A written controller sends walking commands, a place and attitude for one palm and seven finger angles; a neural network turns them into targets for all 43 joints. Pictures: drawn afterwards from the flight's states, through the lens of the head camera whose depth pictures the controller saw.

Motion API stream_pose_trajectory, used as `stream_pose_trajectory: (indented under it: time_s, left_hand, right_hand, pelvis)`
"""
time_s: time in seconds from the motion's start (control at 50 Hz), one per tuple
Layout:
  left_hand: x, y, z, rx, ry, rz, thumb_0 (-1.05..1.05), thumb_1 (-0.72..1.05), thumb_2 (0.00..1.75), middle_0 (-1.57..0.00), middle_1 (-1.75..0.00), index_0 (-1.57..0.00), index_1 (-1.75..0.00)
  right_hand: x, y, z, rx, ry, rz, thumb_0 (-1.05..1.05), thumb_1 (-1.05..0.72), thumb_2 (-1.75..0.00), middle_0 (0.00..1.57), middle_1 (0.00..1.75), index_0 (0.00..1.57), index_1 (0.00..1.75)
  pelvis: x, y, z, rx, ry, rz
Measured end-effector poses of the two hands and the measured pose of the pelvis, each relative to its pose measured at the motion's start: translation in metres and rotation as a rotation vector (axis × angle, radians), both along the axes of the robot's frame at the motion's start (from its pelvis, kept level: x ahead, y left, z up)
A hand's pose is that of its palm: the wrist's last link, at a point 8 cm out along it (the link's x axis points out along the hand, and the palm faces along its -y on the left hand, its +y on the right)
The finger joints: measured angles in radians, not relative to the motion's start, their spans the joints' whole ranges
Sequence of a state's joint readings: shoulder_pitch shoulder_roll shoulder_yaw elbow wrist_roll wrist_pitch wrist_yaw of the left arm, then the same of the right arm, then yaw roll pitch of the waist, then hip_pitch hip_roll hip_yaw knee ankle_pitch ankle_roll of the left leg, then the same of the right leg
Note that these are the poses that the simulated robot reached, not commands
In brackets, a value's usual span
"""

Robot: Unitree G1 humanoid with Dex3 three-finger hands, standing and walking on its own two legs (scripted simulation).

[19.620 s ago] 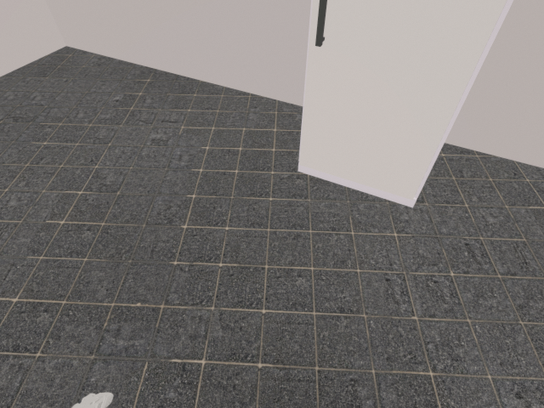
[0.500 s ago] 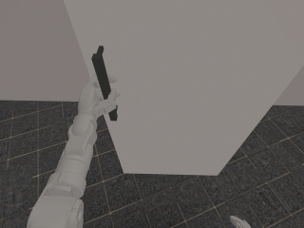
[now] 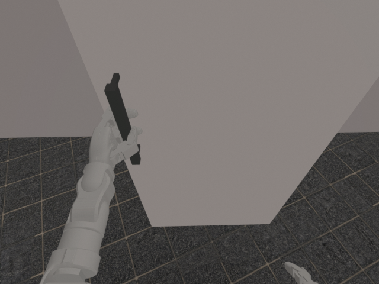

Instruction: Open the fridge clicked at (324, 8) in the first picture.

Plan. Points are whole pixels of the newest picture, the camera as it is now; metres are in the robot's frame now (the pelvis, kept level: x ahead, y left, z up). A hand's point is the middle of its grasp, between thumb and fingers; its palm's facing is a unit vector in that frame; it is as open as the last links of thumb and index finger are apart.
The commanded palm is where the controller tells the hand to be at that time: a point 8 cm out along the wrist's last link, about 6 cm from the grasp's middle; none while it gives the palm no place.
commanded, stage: pull the door a little, standing still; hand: left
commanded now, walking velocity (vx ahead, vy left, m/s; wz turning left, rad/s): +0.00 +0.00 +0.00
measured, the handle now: (127, 124) +0.44 +0.15 +0.09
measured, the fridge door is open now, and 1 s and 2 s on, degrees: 0 11 31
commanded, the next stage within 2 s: walk backward, drawing the door open in 0.48 s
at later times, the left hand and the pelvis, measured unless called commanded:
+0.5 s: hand (132, 151) +0.36 +0.12 +0.10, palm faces -0.01 -1.00 +0.00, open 6.1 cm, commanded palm +0.28 +0.18 +0.10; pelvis +0.05 +0.00 +0.01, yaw -3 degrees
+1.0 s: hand (134, 177) +0.29 +0.11 +0.11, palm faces +0.06 -0.98 -0.17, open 5.8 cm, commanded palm +0.26 +0.16 +0.10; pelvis +0.10 -0.01 +0.03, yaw +5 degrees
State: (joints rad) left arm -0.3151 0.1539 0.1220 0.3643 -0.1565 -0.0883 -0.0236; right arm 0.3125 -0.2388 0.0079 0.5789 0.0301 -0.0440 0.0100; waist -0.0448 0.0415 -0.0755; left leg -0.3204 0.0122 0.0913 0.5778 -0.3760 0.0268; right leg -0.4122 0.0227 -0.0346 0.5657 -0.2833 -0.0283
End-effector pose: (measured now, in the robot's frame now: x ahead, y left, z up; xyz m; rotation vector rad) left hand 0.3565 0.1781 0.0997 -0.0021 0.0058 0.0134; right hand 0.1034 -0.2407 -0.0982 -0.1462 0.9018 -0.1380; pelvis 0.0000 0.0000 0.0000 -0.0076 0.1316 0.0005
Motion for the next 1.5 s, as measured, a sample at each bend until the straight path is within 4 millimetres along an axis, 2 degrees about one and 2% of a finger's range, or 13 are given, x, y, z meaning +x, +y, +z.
stream_pose_trajectory:
  time_s: [0.22, 0.42, 0.5, 0.62, 0.74, 0.84, 0.94, 1.04, 1.14, 1.22, 1.3, 1.38, 1.5]
  left_hand:
    - [0.0, 0.002, 0.001, 0.004, 0.004, -0.005, 0.01, 0.76, 0.81, -0.27, -1.33, -0.28, -1.34]
    - [-0.005, 0.001, 0.002, 0.006, 0.022, -0.013, 0.01, 0.78, 0.8, -0.24, -1.3, -0.25, -1.34]
    - [-0.018, 0.0, 0.003, 0.006, 0.029, -0.02, 0.02, 0.78, 0.78, -0.23, -1.29, -0.24, -1.34]
    - [-0.056, -0.005, 0.007, 0.045, 0.048, -0.05, 0.02, 0.75, 0.77, -0.24, -1.29, -0.26, -1.34]
    - [-0.072, -0.008, 0.006, 0.153, 0.05, -0.074, -0.01, 0.66, 0.78, -0.35, -1.34, -0.35, -1.37]
    - [-0.08, -0.011, 0.011, 0.144, 0.101, -0.043, 0.01, 0.66, 0.77, -0.39, -1.37, -0.4, -1.39]
    - [-0.082, -0.016, 0.018, 0.175, 0.181, 0.019, 0.02, 0.68, 0.78, -0.36, -1.32, -0.42, -1.39]
    - [-0.089, -0.021, 0.017, 0.161, 0.14, 0.09, 0.04, 0.67, 0.78, -0.38, -1.32, -0.4, -1.4]
    - [-0.094, -0.024, 0.013, 0.16, 0.059, 0.14, 0.04, 0.67, 0.8, -0.41, -1.36, -0.39, -1.4]
    - [-0.094, -0.025, 0.011, 0.164, 0.01, 0.145, 0.03, 0.67, 0.81, -0.43, -1.38, -0.38, -1.4]
    - [-0.093, -0.024, 0.007, 0.152, -0.058, 0.147, 0.03, 0.67, 0.82, -0.44, -1.39, -0.37, -1.4]
    - [-0.098, -0.027, 0.009, 0.189, -0.043, 0.189, 0.02, 0.67, 0.81, -0.45, -1.4, -0.35, -1.4]
    - [-0.122, -0.041, 0.011, 0.188, -0.019, 0.292, 0.03, 0.7, 0.79, -0.45, -1.4, -0.32, -1.4]
  right_hand:
    - [0.039, 0.008, 0.002, -0.015, -0.004, 0.047, 0.01, -0.91, -0.9, 0.2, 0.3, 0.2, 0.3]
    - [0.069, 0.017, 0.014, 0.025, -0.084, 0.034, 0.01, -0.91, -0.9, 0.2, 0.3, 0.2, 0.3]
    - [0.08, 0.016, 0.019, 0.033, -0.1, 0.015, 0.01, -0.91, -0.9, 0.2, 0.3, 0.2, 0.3]
    - [0.105, 0.012, 0.025, 0.012, -0.122, -0.003, 0.01, -0.91, -0.9, 0.2, 0.3, 0.2, 0.3]
    - [0.136, 0.011, 0.02, -0.065, -0.085, 0.044, 0.01, -0.91, -0.9, 0.2, 0.3, 0.2, 0.3]
    - [0.161, 0.026, 0.03, -0.052, -0.109, 0.075, 0.01, -0.91, -0.9, 0.19, 0.3, 0.2, 0.3]
    - [0.174, 0.044, 0.043, 0.057, -0.148, 0.121, 0.01, -0.91, -0.9, 0.19, 0.3, 0.2, 0.3]
    - [0.192, 0.051, 0.041, 0.064, -0.182, 0.248, 0.01, -0.91, -0.9, 0.2, 0.3, 0.2, 0.3]
    - [0.207, 0.043, 0.032, 0.047, -0.209, 0.277, 0.01, -0.91, -0.9, 0.2, 0.3, 0.2, 0.3]
    - [0.209, 0.034, 0.02, 0.026, -0.195, 0.24, 0.01, -0.91, -0.9, 0.2, 0.3, 0.2, 0.3]
    - [0.206, 0.027, 0.018, 0.004, -0.208, 0.227, 0.01, -0.91, -0.9, 0.2, 0.3, 0.2, 0.3]
    - [0.191, 0.019, 0.026, 0.005, -0.221, 0.262, 0.01, -0.91, -0.9, 0.2, 0.3, 0.2, 0.3]
    - [0.169, -0.004, 0.03, 0.022, -0.239, 0.291, 0.01, -0.91, -0.9, 0.2, 0.3, 0.2, 0.3]
  pelvis:
    - [0.016, 0.003, 0.001, -0.005, 0.0, 0.018]
    - [0.035, 0.003, 0.004, 0.005, -0.004, -0.021]
    - [0.048, 0.003, 0.006, 0.004, -0.004, -0.049]
    - [0.073, 0.005, 0.006, -0.001, 0.0, -0.087]
    - [0.082, 0.011, 0.008, 0.014, -0.019, -0.025]
    - [0.088, 0.015, 0.02, 0.019, -0.041, -0.003]
    - [0.097, 0.002, 0.035, 0.046, -0.092, 0.05]
    - [0.1, -0.013, 0.03, 0.088, -0.127, 0.088]
    - [0.099, -0.025, 0.013, 0.103, -0.135, 0.089]
    - [0.101, -0.028, 0.002, 0.051, -0.156, 0.127]
    - [0.1, -0.033, -0.008, 0.041, -0.162, 0.119]
    - [0.084, -0.051, 0.0, 0.039, -0.173, 0.176]
    - [0.066, -0.088, 0.003, -0.001, -0.167, 0.212]
